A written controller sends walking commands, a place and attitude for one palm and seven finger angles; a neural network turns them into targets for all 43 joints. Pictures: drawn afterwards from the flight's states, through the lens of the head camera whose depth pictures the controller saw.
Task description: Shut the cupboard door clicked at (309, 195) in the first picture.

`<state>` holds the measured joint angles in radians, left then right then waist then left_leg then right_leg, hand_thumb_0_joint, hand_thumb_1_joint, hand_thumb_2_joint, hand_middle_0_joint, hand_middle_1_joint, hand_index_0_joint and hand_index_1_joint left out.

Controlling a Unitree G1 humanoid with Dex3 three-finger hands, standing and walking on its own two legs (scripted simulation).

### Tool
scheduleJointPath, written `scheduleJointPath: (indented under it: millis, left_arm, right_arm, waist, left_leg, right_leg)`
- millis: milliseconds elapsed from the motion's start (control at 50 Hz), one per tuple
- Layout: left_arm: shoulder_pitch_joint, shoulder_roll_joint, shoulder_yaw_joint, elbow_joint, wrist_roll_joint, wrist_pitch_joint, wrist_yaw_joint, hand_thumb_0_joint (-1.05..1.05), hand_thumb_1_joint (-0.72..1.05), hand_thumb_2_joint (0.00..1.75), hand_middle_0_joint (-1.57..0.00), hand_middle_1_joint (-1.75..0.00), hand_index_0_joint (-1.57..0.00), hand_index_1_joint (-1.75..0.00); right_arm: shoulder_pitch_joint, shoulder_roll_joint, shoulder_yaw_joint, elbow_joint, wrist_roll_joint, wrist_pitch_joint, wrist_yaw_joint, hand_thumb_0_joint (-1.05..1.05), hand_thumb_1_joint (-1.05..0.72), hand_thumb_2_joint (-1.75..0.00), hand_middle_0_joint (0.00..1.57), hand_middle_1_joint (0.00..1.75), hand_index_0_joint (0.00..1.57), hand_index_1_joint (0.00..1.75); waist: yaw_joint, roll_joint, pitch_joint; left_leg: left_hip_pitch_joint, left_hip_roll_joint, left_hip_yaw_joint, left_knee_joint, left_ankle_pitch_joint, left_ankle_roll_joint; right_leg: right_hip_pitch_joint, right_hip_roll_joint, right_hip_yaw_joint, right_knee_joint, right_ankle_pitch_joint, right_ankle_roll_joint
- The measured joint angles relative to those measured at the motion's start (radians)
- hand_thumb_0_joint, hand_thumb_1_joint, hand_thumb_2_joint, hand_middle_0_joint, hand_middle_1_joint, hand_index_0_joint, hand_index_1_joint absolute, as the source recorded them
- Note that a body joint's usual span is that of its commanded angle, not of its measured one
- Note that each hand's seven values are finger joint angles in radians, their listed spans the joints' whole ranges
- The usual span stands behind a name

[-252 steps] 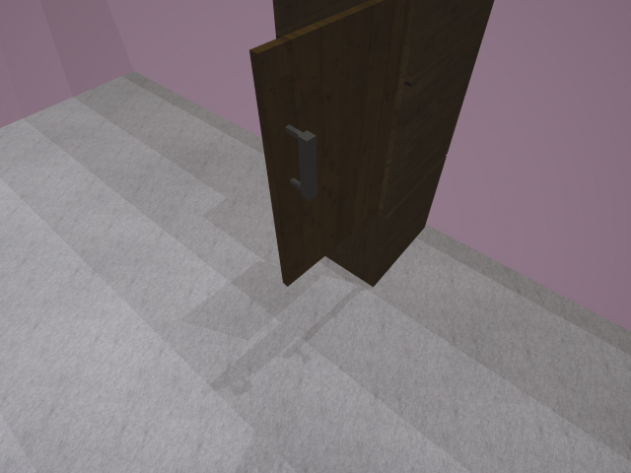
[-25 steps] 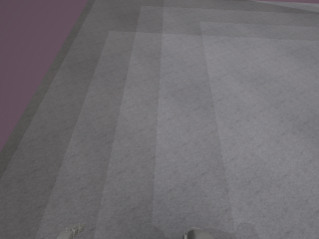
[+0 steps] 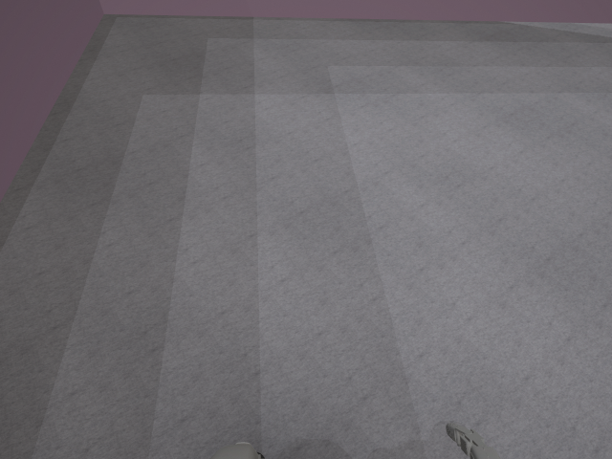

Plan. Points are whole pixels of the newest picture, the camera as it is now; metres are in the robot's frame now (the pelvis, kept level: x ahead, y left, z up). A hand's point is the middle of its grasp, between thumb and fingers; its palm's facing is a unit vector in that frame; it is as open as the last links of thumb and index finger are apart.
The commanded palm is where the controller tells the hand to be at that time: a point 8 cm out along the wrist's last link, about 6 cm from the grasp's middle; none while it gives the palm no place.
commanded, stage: walk around to get in front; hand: left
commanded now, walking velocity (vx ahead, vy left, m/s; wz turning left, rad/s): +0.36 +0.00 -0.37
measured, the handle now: out of the picture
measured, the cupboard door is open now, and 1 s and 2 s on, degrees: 85 85 85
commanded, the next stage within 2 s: walk to a spot facing it in 0.38 s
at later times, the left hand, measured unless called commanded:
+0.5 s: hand (274, 308) +0.38 +0.09 -0.15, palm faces -0.20 -0.96 -0.22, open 7.4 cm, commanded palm none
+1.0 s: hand (275, 278) +0.45 +0.10 -0.17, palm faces +0.07 -0.98 -0.20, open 7.4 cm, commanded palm none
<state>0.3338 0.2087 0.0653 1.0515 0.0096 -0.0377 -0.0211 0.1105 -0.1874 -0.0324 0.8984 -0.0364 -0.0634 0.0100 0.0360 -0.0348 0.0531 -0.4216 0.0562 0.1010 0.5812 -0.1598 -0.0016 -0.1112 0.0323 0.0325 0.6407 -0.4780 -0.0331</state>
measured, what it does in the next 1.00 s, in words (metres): walks ahead: right foot, then left foot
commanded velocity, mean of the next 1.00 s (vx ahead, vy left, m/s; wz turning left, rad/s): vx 0.15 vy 0.00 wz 0.19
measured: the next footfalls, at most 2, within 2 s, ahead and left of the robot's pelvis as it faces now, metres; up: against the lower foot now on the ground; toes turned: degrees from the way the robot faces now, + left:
right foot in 0.40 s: +0.27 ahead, -0.17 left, +0.00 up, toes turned -17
left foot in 0.80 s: +0.49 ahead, -0.01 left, +0.00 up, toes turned +4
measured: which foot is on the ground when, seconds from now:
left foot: down 0.00-0.40, up 0.42-0.78, down 0.80-1.00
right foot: up 0.00-0.38, down 0.40-0.80, up 0.82-1.00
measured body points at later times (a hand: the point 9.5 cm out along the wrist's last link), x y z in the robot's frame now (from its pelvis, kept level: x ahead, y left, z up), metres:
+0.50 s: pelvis +0.22 -0.07 +0.00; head +0.26 -0.10 +0.45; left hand +0.38 +0.14 -0.13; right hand +0.11 -0.30 -0.15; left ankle +0.13 +0.09 -0.64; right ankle +0.24 -0.16 -0.72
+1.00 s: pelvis +0.38 -0.10 +0.00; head +0.42 -0.08 +0.45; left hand +0.45 +0.15 -0.15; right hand +0.45 -0.34 -0.14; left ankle +0.45 -0.01 -0.72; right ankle +0.34 -0.24 -0.65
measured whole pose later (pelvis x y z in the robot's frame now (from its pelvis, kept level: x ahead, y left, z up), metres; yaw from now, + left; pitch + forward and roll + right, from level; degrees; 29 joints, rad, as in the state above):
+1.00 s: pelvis +0.38 -0.10 +0.00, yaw +2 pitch +1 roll -1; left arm 0.15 0.20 0.06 0.98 0.02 0.03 0.01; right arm 0.18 -0.19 -0.04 0.97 -0.02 0.01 -0.01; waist 0.00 -0.02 0.08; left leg -0.41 -0.02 0.05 0.56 -0.17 0.06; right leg -0.49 -0.06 -0.01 1.14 -0.43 0.06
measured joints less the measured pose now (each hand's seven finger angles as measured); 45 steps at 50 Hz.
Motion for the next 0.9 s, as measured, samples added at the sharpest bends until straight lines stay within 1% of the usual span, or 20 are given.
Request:
scheduleJointPath:
  millis: [20,60,80,120,160,240,300,360,400,440,480,520,560,620,720,780,800,820,860,900]
  left_arm:
    - [-0.001,0.005,0.001,0.009,-0.001,0.008,0.000,0.01,0.91,0.90,-0.20,-0.30,-0.20,-0.30]
    - [-0.011,0.014,0.006,0.019,0.007,0.018,-0.002,0.01,0.91,0.90,-0.20,-0.30,-0.20,-0.30]
    - [-0.023,0.018,0.008,0.019,0.011,0.021,-0.006,0.01,0.91,0.90,-0.20,-0.30,-0.20,-0.30]
    - [-0.053,0.021,0.011,0.005,0.017,0.027,-0.013,0.01,0.91,0.90,-0.19,-0.30,-0.19,-0.30]
    - [-0.084,0.017,0.012,-0.020,0.019,0.032,-0.018,0.01,0.91,0.90,-0.19,-0.30,-0.19,-0.30]
    - [-0.137,0.001,0.007,-0.059,0.021,0.034,-0.026,0.01,0.91,0.90,-0.19,-0.30,-0.19,-0.30]
    - [-0.177,-0.005,0.003,-0.074,0.022,0.035,-0.029,0.01,0.91,0.90,-0.19,-0.30,-0.19,-0.30]
    - [-0.212,-0.002,0.001,-0.083,0.022,0.029,-0.032,0.01,0.91,0.90,-0.19,-0.30,-0.19,-0.30]
    - [-0.226,0.008,-0.001,-0.093,0.024,0.006,-0.031,0.00,0.91,0.90,-0.19,-0.30,-0.19,-0.30]
    - [-0.241,0.002,0.001,-0.094,0.015,-0.021,-0.017,0.00,0.91,0.90,-0.19,-0.30,-0.19,-0.30]
    - [-0.234,-0.010,-0.004,-0.087,0.005,-0.031,-0.002,0.00,0.91,0.90,-0.19,-0.30,-0.19,-0.30]
    - [-0.208,-0.021,-0.012,-0.073,0.001,-0.032,0.010,0.00,0.91,0.90,-0.19,-0.30,-0.19,-0.30]
    - [-0.179,-0.031,-0.019,-0.051,0.000,-0.035,0.020,0.00,0.91,0.90,-0.19,-0.30,-0.20,-0.30]
    - [-0.149,-0.021,-0.015,-0.023,-0.003,-0.041,0.035,-0.01,0.95,0.90,-0.20,-0.30,-0.20,-0.30]
    - [-0.117,-0.026,-0.028,0.013,0.002,-0.027,0.032,-0.01,0.94,0.90,-0.20,-0.30,-0.20,-0.30]
    - [-0.097,-0.030,-0.029,0.018,0.002,-0.012,0.034,0.00,0.93,0.90,-0.20,-0.30,-0.20,-0.30]
    - [-0.085,-0.034,-0.029,0.016,0.000,-0.005,0.034,0.00,0.92,0.90,-0.20,-0.30,-0.20,-0.30]
    - [-0.080,-0.036,-0.029,0.014,-0.006,0.005,0.033,0.00,0.92,0.90,-0.20,-0.30,-0.20,-0.30]
    - [-0.091,-0.028,-0.027,0.005,-0.008,0.034,0.037,0.00,0.92,0.90,-0.20,-0.30,-0.20,-0.30]
    - [-0.117,-0.021,-0.019,-0.012,-0.001,0.055,0.037,0.00,0.91,0.90,-0.20,-0.30,-0.20,-0.30]
  right_arm:
    - [-0.002,0.006,0.004,-0.003,-0.004,-0.006,-0.004,0.00,-0.91,-0.90,0.20,0.30,0.20,0.30]
    - [0.016,0.019,0.011,-0.007,-0.005,-0.010,-0.009,0.00,-0.91,-0.90,0.20,0.30,0.20,0.30]
    - [0.032,0.025,0.012,-0.004,-0.005,-0.012,-0.012,0.00,-0.91,-0.90,0.20,0.30,0.20,0.30]
    - [0.068,0.034,0.013,0.014,-0.003,-0.016,-0.019,0.00,-0.91,-0.90,0.20,0.30,0.20,0.30]
    - [0.107,0.038,0.009,0.040,0.002,-0.016,-0.025,0.00,-0.91,-0.90,0.20,0.30,0.20,0.30]
    - [0.181,0.006,-0.011,0.088,0.004,-0.004,-0.025,-0.01,-0.94,-0.90,0.20,0.30,0.21,0.30]
    - [0.235,-0.014,-0.018,0.118,-0.001,0.010,-0.017,0.00,-0.93,-0.90,0.20,0.30,0.20,0.30]
    - [0.287,-0.026,-0.018,0.145,-0.004,0.023,-0.013,0.00,-0.93,-0.90,0.20,0.30,0.20,0.30]
    - [0.326,-0.025,-0.014,0.164,0.002,0.032,-0.009,0.00,-0.92,-0.90,0.20,0.30,0.20,0.30]
    - [0.314,-0.026,-0.012,0.193,0.014,0.053,-0.006,0.00,-0.92,-0.90,0.20,0.30,0.20,0.30]
    - [0.284,-0.024,-0.014,0.205,0.020,0.064,-0.006,0.01,-0.92,-0.90,0.20,0.30,0.20,0.30]
    - [0.245,-0.017,-0.014,0.199,0.019,0.064,-0.011,0.01,-0.92,-0.90,0.20,0.30,0.20,0.30]
    - [0.203,-0.003,-0.011,0.179,0.018,0.061,-0.015,0.01,-0.92,-0.90,0.19,0.30,0.20,0.30]
    - [0.156,0.022,-0.005,0.150,0.021,0.053,-0.015,0.01,-0.91,-0.90,0.19,0.30,0.20,0.30]
    - [0.106,0.030,-0.003,0.136,0.024,0.056,-0.013,0.00,-0.94,-0.90,0.20,0.30,0.20,0.30]
    - [0.093,0.023,0.001,0.127,0.019,0.060,-0.006,0.00,-0.93,-0.90,0.20,0.30,0.20,0.30]
    - [0.094,0.014,0.002,0.117,0.014,0.058,-0.003,0.00,-0.93,-0.90,0.20,0.30,0.20,0.30]
    - [0.092,0.008,0.000,0.109,0.009,0.054,-0.004,0.00,-0.93,-0.90,0.20,0.30,0.20,0.30]
    - [0.077,0.008,0.000,0.098,0.010,0.055,-0.012,0.00,-0.93,-0.90,0.20,0.30,0.20,0.30]
    - [0.073,0.008,-0.002,0.085,0.011,0.061,-0.019,0.00,-0.92,-0.90,0.20,0.30,0.20,0.30]
  waist:
    - [0.000,-0.008,0.004]
    - [-0.004,-0.020,0.000]
    - [-0.007,-0.021,-0.003]
    - [-0.008,-0.019,-0.002]
    - [-0.008,-0.009,-0.001]
    - [-0.025,0.018,-0.003]
    - [-0.050,0.031,0.001]
    - [-0.075,0.038,0.005]
    - [-0.081,0.034,0.004]
    - [-0.078,0.043,0.023]
    - [-0.081,0.053,0.034]
    - [-0.081,0.051,0.029]
    - [-0.086,0.041,0.020]
    - [-0.086,0.029,0.008]
    - [-0.070,0.022,0.002]
    - [-0.058,0.005,0.006]
    - [-0.054,0.010,0.004]
    - [-0.056,0.011,0.000]
    - [-0.057,-0.005,0.008]
    - [-0.051,-0.007,0.011]
  left_leg:
    - [0.009,0.001,0.016,0.031,-0.030,0.017]
    - [0.050,0.003,0.042,0.028,-0.085,0.027]
    - [0.076,0.003,0.050,0.006,-0.095,0.023]
    - [0.131,0.005,0.064,-0.057,-0.088,0.011]
    - [0.186,0.010,0.079,-0.122,-0.081,0.009]
    - [0.282,0.023,0.114,-0.208,-0.092,-0.007]
    - [0.340,0.036,0.143,-0.220,-0.133,-0.031]
    - [0.387,0.056,0.167,-0.185,-0.202,-0.065]
    - [0.377,0.083,0.169,-0.067,-0.278,-0.081]
    - [0.269,0.091,0.081,0.240,-0.347,-0.062]
    - [0.146,0.074,0.006,0.482,-0.316,-0.050]
    - [0.047,0.068,-0.015,0.557,-0.260,-0.051]
    - [-0.028,0.065,-0.024,0.521,-0.222,-0.055]
    - [-0.093,0.057,-0.030,0.391,-0.154,-0.058]
    - [-0.087,0.028,0.010,0.178,-0.079,-0.048]
    - [-0.031,-0.006,0.040,0.070,-0.027,-0.029]
    - [-0.005,-0.012,0.036,0.030,0.053,-0.004]
    - [-0.007,-0.020,0.031,0.046,0.029,0.038]
    - [-0.018,-0.043,0.025,0.097,-0.056,0.081]
    - [-0.015,-0.058,0.011,0.086,-0.075,0.081]
  right_leg:
    - [-0.060,-0.003,0.001,0.167,-0.019,-0.005]
    - [-0.182,-0.016,-0.014,0.439,0.016,-0.008]
    - [-0.237,-0.029,-0.029,0.520,0.053,-0.004]
    - [-0.329,-0.059,-0.050,0.584,0.127,0.008]
    - [-0.397,-0.084,-0.061,0.548,0.170,0.019]
    - [-0.453,-0.122,-0.082,0.336,0.239,0.030]
    - [-0.439,-0.128,-0.106,0.164,0.258,0.029]
    - [-0.385,-0.111,-0.136,0.039,0.262,0.016]
    - [-0.321,-0.092,-0.147,-0.037,0.267,-0.015]
    - [-0.321,-0.073,-0.151,0.036,0.222,-0.035]
    - [-0.270,-0.055,-0.161,0.018,0.185,-0.039]
    - [-0.209,-0.039,-0.162,-0.054,0.196,-0.028]
    - [-0.150,-0.029,-0.163,-0.133,0.211,-0.036]
    - [-0.070,-0.021,-0.178,-0.222,0.217,-0.038]
    - [0.033,-0.025,-0.227,-0.241,0.150,-0.019]
    - [0.060,-0.049,-0.261,-0.153,0.060,0.002]
    - [0.044,-0.057,-0.271,-0.077,0.023,0.012]
    - [-0.001,-0.072,-0.267,0.044,-0.001,0.030]
    - [-0.118,-0.077,-0.182,0.315,-0.085,0.051]
    - [-0.226,-0.077,-0.123,0.483,-0.072,0.066]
